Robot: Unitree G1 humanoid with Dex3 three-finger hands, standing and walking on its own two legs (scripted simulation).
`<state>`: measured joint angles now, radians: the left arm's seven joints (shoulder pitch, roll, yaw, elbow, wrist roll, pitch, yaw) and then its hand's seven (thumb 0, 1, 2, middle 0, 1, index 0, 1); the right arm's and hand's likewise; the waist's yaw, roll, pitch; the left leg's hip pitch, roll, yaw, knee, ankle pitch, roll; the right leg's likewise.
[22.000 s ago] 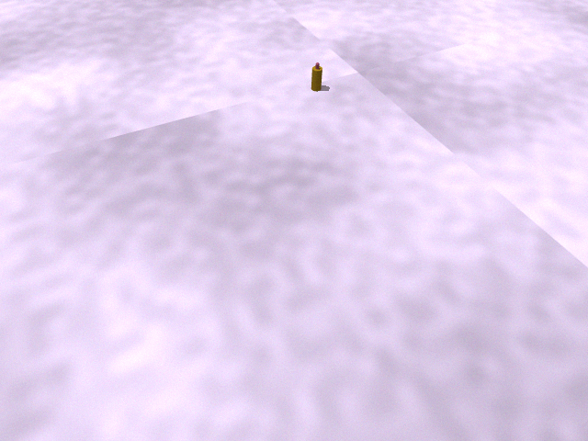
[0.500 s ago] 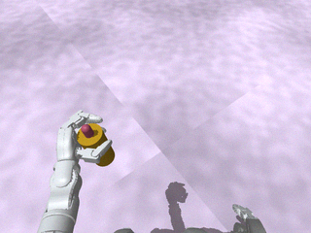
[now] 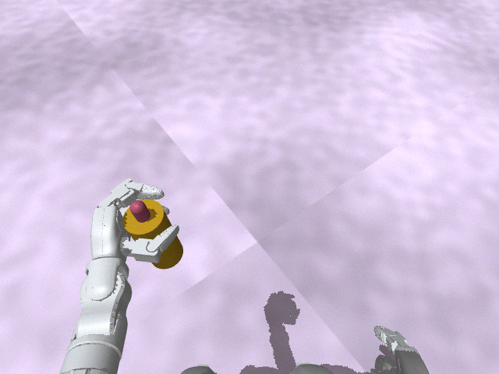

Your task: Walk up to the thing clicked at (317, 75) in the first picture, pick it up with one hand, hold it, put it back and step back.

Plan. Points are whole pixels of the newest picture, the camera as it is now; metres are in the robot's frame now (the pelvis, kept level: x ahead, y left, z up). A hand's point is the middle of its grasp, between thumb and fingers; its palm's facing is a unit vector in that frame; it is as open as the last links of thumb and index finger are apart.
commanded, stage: crouch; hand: left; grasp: from the side
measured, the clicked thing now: (153, 231) +0.33 +0.17 +0.02
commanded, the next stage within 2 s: lower in 1.80 s
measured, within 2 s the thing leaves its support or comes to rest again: neither
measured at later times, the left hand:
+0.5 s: hand (165, 252) +0.38 +0.19 -0.16, palm faces +0.18 -0.98 -0.04, open 8.6 cm
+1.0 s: hand (174, 274) +0.41 +0.21 -0.38, palm faces +0.24 -0.97 -0.04, open 8.6 cm
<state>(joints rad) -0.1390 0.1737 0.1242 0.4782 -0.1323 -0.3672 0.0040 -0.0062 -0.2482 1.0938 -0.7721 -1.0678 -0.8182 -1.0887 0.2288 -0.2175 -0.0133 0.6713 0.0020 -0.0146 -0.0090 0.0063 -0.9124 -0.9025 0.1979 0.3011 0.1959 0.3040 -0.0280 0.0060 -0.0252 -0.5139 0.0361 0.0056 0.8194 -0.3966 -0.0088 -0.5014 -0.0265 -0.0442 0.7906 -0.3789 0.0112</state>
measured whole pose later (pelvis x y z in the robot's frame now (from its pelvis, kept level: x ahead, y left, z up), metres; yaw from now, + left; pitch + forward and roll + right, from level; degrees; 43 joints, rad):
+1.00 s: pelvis -0.08 +0.00 -0.34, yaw -3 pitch +33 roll -4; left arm -0.81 0.49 0.51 1.24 -0.03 -0.80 -0.05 -0.01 -0.24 1.10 -0.78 -1.07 -0.82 -1.09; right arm 0.10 -0.26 0.05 0.74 -0.13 0.00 0.10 0.00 -0.92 -0.91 0.20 0.30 0.20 0.30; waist -0.18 -0.04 -0.10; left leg -2.09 0.04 -0.09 2.20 -0.68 -0.02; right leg -2.06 -0.03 -0.06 2.15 -0.65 -0.01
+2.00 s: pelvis -0.09 +0.01 -0.44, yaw -10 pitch +23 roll -12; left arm -0.82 0.75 0.59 1.31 -0.02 -0.83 -0.07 0.00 -0.24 1.10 -0.78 -1.06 -0.83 -1.08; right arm 0.02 -0.35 0.29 0.64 -0.25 0.06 0.14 0.00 -0.91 -0.90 0.20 0.30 0.20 0.30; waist -0.28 -0.13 0.16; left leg -2.28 0.02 -0.23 2.55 -0.70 0.00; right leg -2.18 -0.01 -0.16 2.39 -0.63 0.03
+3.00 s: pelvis -0.09 +0.03 -0.45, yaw -15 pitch +15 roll -18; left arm -0.83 0.99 0.53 1.56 -0.01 -1.01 0.02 0.00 -0.24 1.10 -0.78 -1.07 -0.83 -1.09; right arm -0.15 -0.37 0.54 0.55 -0.36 0.08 0.12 -0.01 -0.90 -0.89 0.20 0.30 0.20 0.30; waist -0.32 -0.27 0.31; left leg -2.23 0.03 -0.36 2.64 -0.73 0.00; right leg -2.08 0.04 -0.26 2.37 -0.60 0.07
